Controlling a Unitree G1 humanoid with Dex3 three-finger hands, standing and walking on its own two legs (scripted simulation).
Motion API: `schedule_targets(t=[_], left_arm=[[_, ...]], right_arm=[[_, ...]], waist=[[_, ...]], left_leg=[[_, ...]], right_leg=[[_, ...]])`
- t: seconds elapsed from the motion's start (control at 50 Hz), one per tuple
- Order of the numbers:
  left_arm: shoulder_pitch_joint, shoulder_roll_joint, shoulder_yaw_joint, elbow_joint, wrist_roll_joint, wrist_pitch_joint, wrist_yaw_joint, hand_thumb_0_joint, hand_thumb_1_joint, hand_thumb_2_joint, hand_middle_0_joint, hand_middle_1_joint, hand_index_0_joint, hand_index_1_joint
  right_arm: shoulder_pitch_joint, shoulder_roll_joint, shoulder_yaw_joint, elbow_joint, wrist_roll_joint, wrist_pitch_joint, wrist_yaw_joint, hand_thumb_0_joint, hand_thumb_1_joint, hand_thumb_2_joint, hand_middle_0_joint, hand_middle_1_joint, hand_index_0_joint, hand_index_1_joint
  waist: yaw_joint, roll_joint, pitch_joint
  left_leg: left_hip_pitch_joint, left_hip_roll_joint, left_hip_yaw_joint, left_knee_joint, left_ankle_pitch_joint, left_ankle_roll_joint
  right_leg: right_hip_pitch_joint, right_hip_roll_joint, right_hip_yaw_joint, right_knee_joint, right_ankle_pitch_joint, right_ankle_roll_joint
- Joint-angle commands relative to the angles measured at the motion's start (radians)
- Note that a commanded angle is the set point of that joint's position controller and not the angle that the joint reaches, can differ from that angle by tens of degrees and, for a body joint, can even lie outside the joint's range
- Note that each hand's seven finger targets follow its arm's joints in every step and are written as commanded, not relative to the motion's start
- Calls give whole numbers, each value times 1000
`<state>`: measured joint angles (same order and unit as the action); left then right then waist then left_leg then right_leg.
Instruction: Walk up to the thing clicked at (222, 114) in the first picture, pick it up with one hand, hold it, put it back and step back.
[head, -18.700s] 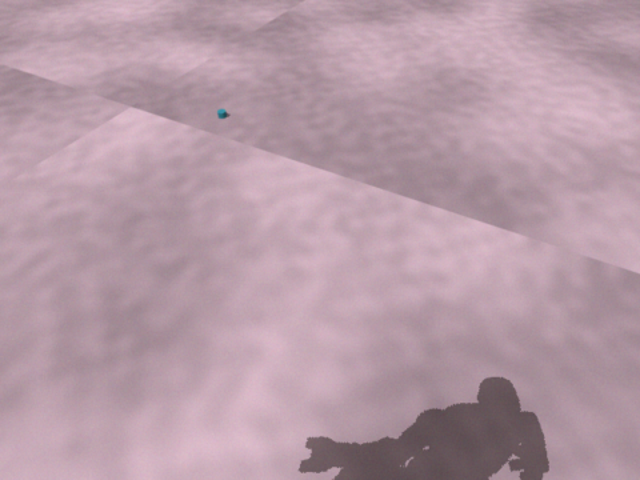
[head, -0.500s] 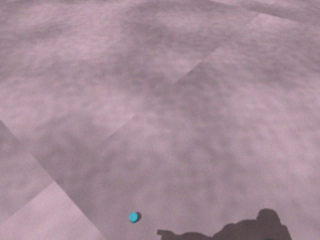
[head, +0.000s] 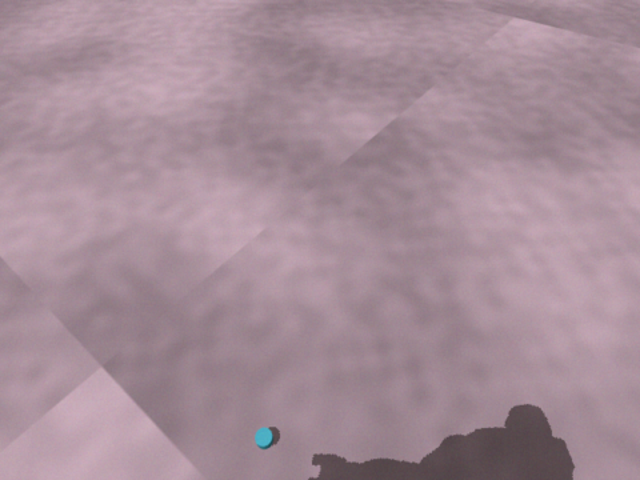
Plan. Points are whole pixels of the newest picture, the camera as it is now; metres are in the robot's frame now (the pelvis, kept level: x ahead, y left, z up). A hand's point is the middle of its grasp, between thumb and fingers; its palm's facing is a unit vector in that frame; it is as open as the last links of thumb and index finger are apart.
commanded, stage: stand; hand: left
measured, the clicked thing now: (264, 438) +0.34 +0.19 -0.76
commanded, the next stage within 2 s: walk up in 0.38 s
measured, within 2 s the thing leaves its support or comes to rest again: neither
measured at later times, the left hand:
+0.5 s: hand out of the picture +0.06 +0.26 -0.16, palm faces +0.00 -0.93 -0.37, open 7.4 cm
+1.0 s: hand out of the picture -0.06 +0.23 -0.15, palm faces +0.10 -0.90 -0.43, open 7.4 cm
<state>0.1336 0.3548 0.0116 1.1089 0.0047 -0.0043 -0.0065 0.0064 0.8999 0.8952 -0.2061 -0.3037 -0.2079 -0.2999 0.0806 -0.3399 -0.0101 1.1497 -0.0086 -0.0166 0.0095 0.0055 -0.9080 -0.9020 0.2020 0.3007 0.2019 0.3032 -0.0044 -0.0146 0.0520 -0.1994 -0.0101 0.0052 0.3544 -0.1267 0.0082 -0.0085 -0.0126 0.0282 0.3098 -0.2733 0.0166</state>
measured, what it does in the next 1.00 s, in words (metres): walks backwards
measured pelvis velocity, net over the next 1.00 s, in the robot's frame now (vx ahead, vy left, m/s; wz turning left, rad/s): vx -0.15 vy -0.04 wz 0.11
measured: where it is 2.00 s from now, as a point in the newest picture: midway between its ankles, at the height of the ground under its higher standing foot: outside the picture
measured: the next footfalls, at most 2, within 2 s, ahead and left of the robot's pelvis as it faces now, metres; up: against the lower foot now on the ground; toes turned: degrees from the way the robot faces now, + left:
left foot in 1.08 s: -0.19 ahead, +0.10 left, +0.00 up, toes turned +4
right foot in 1.46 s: -0.28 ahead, -0.14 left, +0.00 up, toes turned +3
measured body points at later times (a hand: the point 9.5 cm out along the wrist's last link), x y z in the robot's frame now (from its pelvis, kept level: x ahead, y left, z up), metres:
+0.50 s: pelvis -0.02 +0.00 -0.01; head +0.02 +0.00 +0.44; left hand +0.06 +0.31 -0.14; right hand +0.08 -0.31 -0.13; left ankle +0.04 +0.11 -0.75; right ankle -0.07 -0.13 -0.73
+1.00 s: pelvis -0.15 -0.04 -0.02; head -0.06 -0.05 +0.42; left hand -0.07 +0.28 -0.12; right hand -0.03 -0.35 -0.16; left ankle -0.22 +0.10 -0.71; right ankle -0.08 -0.15 -0.75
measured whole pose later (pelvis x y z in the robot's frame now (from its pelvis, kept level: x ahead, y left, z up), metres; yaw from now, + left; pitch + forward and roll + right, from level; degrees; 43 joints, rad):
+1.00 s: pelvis -0.15 -0.04 -0.02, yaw +6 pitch +0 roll +1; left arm 0.13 0.34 0.06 0.79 0.02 0.03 0.04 0.01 0.90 0.89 -0.21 -0.30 -0.21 -0.30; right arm 0.14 -0.42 -0.05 0.93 -0.02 0.08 -0.02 0.01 -0.91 -0.90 0.20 0.30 0.20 0.30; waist 0.02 0.04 0.21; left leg -0.32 -0.05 -0.10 0.91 -0.54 -0.03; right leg -0.38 -0.06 -0.06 0.63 -0.24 -0.02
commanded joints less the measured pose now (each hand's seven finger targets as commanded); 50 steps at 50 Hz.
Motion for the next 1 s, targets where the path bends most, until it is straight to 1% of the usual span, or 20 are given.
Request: schedule_targets(t=[0.0, 0.04, 0.22, 0.34, 0.36, 0.38, 0.42, 0.46, 0.5, 0.58, 0.6, 0.62, 0.64, 0.66, 0.68, 0.72, 0.74, 0.86, 0.92, 0.98], left_arm=[[-16, 207, 40, -53, 5, -21, 16, 0, 900, 900, -200, -300, -200, -300], [-18, 210, 41, -55, 3, -23, 19, 0, 900, 900, -200, -300, -200, -300], [-22, 211, 38, -58, 6, -20, 17, 0, 900, 900, -200, -300, -200, -300], [-10, 211, 38, -60, 5, -23, 17, 0, 900, 900, -200, -300, -200, -300], [-38, 271, 67, -72, -14, -3, 27, 0, 900, 900, -200, -300, -200, -300], [-22, 250, 67, -89, -19, 6, 33, 0, 900, 900, -200, -300, -200, -300], [26, 211, 64, -111, -25, 18, 35, 0, 900, 900, -200, -300, -200, -300], [44, 200, 73, -138, -17, 38, 29, 0, 900, 900, -200, -300, -200, -300], [67, 193, 80, -156, -14, 54, 26, 0, 900, 900, -200, -300, -200, -300], [172, 175, 93, -149, -4, 50, 22, 0, 900, 900, -200, -300, -200, -300], [195, 181, 97, -142, 4, 42, 26, 0, 900, 900, -200, -300, -200, -300], [171, 226, 110, -156, 22, 36, 26, 0, 900, 900, -200, -300, -200, -300], [96, 327, 134, -204, 35, 29, 27, 0, 900, 900, -200, -300, -200, -300], [23, 415, 142, -266, 40, 27, 24, 0, 900, 900, -200, -300, -200, -300], [-41, 386, 142, -289, 38, 19, 29, 0, 900, 900, -200, -300, -200, -300], [-143, 290, 127, -313, 34, 15, 32, 0, 900, 900, -200, -300, -200, -300], [-139, 271, 129, -317, 33, 16, 33, 0, 900, 900, -200, -300, -200, -300], [101, 241, 128, -327, 22, 14, 64, 0, 900, 900, -200, -300, -200, -300], [124, 262, 135, -347, 17, 22, 70, 0, 900, 900, -200, -300, -200, -300], [71, 281, 138, -384, 11, 29, 62, 0, 900, 900, -200, -300, -200, -300]], right_arm=[[-55, -223, -36, -68, 5, -18, -18, 0, -900, -900, 200, 300, 200, 300], [-52, -218, -35, -68, 4, -19, -18, 0, -900, -900, 200, 300, 200, 300], [-54, -225, -36, -68, 4, -12, -16, 0, -900, -900, 200, 300, 200, 300], [-53, -227, -36, -69, 5, -16, -15, 0, -900, -900, 200, 300, 200, 300], [-78, -274, -50, -81, 11, 0, -14, 0, -900, -900, 200, 300, 200, 300], [-52, -274, -56, -94, 18, 8, -17, 0, -900, -900, 200, 300, 200, 300], [-25, -300, -73, -118, 24, 18, -18, 0, -900, -900, 200, 300, 200, 300], [-30, -312, -86, -161, 14, 25, -25, 0, -900, -900, 200, 300, 200, 300], [-67, -309, -92, -205, -4, 33, -34, 0, -900, -900, 200, 300, 200, 300], [-122, -287, -90, -260, -10, 57, -33, 0, -900, -900, 200, 300, 200, 300], [-147, -275, -86, -267, -1, 65, -28, 0, -900, -900, 200, 300, 200, 300], [-116, -242, -79, -270, 8, 72, -25, 0, -900, -900, 200, 300, 200, 300], [-58, -185, -66, -279, 11, 73, -23, 0, -900, -900, 200, 300, 200, 300], [-55, -229, -83, -288, -3, 83, -35, 0, -900, -900, 200, 300, 200, 300], [-35, -266, -98, -276, -1, 88, -33, 0, -900, -900, 200, 300, 200, 300], [69, -264, -103, -251, 16, 81, -29, 0, -900, -900, 200, 300, 200, 300], [98, -263, -96, -246, 17, 78, -32, 0, -900, -900, 200, 300, 200, 300], [7, -226, -60, -319, -5, 61, -48, 0, -900, -900, 200, 300, 200, 300], [24, -232, -70, -327, -12, 63, -45, 0, -900, -900, 200, 300, 200, 300], [112, -239, -81, -302, -13, 70, -35, 0, -900, -900, 200, 300, 200, 300]], waist=[[1, 16, -99], [-1, 3, -121], [-7, 20, -40], [-1, 29, -73], [-5, 29, 42], [-8, 54, -2], [-6, 137, -120], [-5, 218, -194], [5, 189, -185], [59, 158, -149], [77, 130, -115], [54, 8, -60], [24, -239, -19], [46, -242, 1], [14, -188, 17], [-56, -75, -1], [-57, -88, -31], [89, -127, -119], [93, -156, -146], [42, -192, -181]], left_leg=[[139, 135, -124, -15, 224, 18], [156, 140, -115, 9, 311, 23], [108, 127, -124, -42, 100, 14], [124, 132, -126, -27, 171, 19], [67, 134, -141, 49, 440, 38], [87, 158, -143, 63, 533, 62], [118, 244, -220, 24, 612, 146], [112, 328, -295, -2, 553, 228], [28, 331, -266, 13, 423, 246], [-51, 252, -215, 129, 252, 169], [-88, 200, -189, 181, 161, 124], [-197, 101, -167, 270, -17, 73], [-326, -87, -86, 464, -369, 8], [-255, -106, -169, 706, -507, -9], [-216, -91, -222, 845, -457, -3], [-248, -122, -220, 912, -338, -11], [-263, -121, -201, 910, -325, -18], [-408, -54, -160, 695, -425, -44], [-309, -29, -117, 538, -433, -40], [-160, -15, -46, 391, -386, -22]], right_leg=[[-82, -112, 61, -51, 202, -25], [-67, -117, 56, -37, 288, -21], [-118, -109, 59, -76, 100, -29], [-85, -114, 59, -66, 153, -29], [-186, -82, 45, 61, 347, -33], [-184, -61, 11, 118, 338, -32], [-167, 9, -33, 305, 199, -33], [-202, 41, -2, 515, -254, -49], [-230, 17, 52, 630, -320, -64], [-182, -2, 1, 319, -114, -42], [-170, -9, -4, 169, 1, -35], [-173, -70, 110, 65, 20, -48], [-217, -283, 394, -64, 57, -128], [-434, -433, 516, -88, 96, -298], [-495, -416, 479, -66, 138, -315], [-380, -241, 217, 44, 318, -209], [-311, -211, 163, 80, 346, -183], [127, -292, 199, 231, 734, -243], [111, -300, 203, 253, 777, -244], [-3, -277, 181, 246, 664, -209]])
